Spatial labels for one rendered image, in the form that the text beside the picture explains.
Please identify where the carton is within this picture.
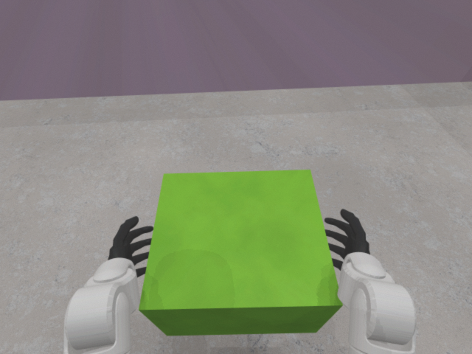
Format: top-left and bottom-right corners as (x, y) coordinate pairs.
(139, 170), (343, 336)

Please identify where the right robot hand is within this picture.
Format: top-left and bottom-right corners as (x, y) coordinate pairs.
(324, 209), (370, 270)

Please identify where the robot left forearm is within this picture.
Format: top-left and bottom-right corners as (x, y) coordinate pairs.
(63, 257), (140, 354)

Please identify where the robot right forearm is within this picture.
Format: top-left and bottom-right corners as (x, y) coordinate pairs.
(337, 252), (417, 354)

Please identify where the left robot hand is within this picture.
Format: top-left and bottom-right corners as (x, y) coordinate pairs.
(108, 216), (153, 277)

